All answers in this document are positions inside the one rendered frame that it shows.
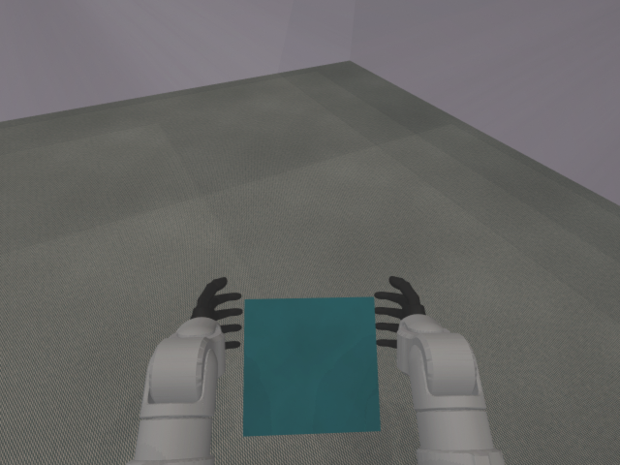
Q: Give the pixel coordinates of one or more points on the left robot forearm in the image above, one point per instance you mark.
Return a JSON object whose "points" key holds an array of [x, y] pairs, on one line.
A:
{"points": [[179, 396]]}

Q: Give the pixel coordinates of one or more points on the carton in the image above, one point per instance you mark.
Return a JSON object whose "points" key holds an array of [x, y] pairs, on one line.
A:
{"points": [[310, 366]]}

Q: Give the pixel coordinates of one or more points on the right robot forearm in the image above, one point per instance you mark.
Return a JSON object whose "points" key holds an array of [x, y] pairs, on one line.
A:
{"points": [[453, 427]]}

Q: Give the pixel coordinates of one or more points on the robot right hand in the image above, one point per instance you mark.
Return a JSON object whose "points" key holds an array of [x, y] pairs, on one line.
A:
{"points": [[409, 300]]}

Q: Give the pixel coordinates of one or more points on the robot left hand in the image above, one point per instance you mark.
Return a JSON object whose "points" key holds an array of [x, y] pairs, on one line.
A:
{"points": [[208, 301]]}

